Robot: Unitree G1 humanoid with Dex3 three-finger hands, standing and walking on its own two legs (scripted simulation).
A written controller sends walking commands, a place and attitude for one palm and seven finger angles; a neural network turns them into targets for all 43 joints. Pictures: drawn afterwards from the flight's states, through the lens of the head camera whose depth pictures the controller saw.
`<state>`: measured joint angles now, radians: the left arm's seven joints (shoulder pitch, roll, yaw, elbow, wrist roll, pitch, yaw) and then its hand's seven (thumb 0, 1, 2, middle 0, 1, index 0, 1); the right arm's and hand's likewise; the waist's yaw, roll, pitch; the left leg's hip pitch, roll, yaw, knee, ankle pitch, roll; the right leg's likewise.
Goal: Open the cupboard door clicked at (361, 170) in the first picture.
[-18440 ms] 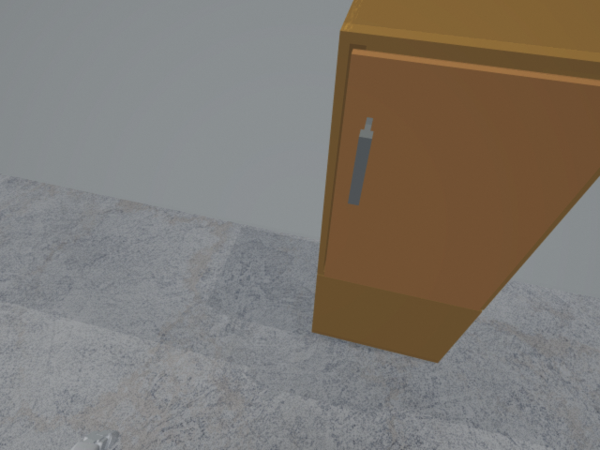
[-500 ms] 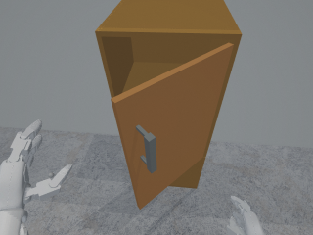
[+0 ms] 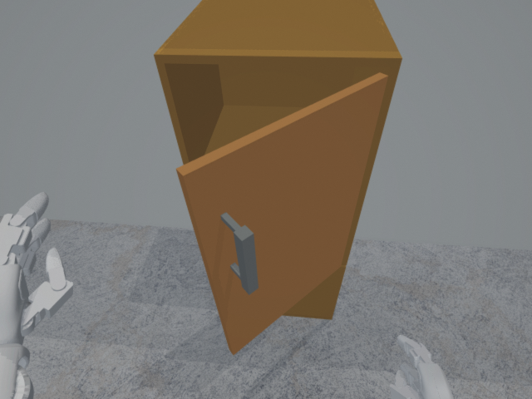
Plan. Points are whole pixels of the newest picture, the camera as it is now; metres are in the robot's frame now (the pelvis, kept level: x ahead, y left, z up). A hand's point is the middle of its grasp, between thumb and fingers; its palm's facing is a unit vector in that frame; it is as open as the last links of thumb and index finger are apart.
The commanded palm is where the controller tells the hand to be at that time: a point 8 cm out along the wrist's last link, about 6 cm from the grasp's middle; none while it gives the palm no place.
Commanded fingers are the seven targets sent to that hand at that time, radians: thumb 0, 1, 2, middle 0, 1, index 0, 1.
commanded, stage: draw the hand back to the body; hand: left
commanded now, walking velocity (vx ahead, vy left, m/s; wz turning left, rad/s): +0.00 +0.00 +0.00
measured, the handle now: (239, 254) +0.31 +0.09 +0.06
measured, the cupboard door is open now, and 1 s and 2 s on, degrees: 45 45 45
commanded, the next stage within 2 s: step back with the hand held close in 0.04 s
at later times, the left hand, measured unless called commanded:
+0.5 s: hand (58, 301) +0.17 +0.26 +0.15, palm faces +0.33 -0.80 -0.50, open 7.4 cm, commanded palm +0.11 +0.31 +0.17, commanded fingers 0.00 0.90 0.90 -0.20 -0.30 -0.20 -0.30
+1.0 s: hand out of the picture +0.06 +0.30 +0.15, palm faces +0.47 -0.76 -0.44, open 7.4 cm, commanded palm +0.00 +0.34 +0.17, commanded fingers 0.00 0.90 0.90 -0.20 -0.30 -0.20 -0.30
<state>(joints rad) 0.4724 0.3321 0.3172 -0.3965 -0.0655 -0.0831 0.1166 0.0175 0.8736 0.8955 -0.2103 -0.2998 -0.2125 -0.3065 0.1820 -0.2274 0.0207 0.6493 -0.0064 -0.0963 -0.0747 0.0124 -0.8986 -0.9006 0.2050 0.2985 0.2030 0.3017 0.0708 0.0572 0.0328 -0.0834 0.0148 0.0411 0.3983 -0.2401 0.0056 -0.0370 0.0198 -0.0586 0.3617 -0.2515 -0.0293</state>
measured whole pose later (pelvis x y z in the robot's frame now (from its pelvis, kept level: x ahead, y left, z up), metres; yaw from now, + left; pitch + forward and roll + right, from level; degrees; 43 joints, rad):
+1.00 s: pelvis -0.13 +0.03 -0.02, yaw +2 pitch -1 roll -1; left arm 0.55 0.37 0.41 -0.56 -0.02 -0.22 0.16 0.02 0.88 0.90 -0.21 -0.30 -0.21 -0.31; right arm 0.21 -0.20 0.00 0.61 -0.01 -0.08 -0.06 0.01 -0.90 -0.90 0.21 0.30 0.21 0.30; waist 0.02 -0.01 0.05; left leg -0.45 -0.02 0.01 0.74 -0.35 0.01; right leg -0.37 0.02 0.02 0.59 -0.21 0.00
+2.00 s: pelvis -0.30 +0.03 -0.01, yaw -3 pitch -2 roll -2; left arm 0.54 0.38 0.40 -0.42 -0.03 -0.22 0.15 0.01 0.88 0.90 -0.21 -0.30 -0.22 -0.31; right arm 0.27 -0.22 0.01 0.69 0.00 -0.12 -0.08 0.01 -0.90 -0.90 0.21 0.30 0.20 0.30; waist 0.02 0.02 -0.02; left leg -0.30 -0.01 -0.03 0.54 -0.21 0.02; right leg -0.15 0.04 -0.04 0.48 -0.30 -0.02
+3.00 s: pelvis -0.32 +0.02 +0.00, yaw -1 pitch -1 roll -1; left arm 0.35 0.19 0.01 1.17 0.01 0.02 0.02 0.01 0.92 0.90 -0.20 -0.30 -0.21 -0.30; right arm 0.29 -0.19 0.01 1.13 -0.02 0.03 -0.03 0.01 -0.90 -0.90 0.20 0.30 0.20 0.30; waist 0.01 0.00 0.08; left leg -0.28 -0.03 -0.06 0.45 -0.14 0.01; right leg -0.15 0.03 -0.07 0.43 -0.26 -0.04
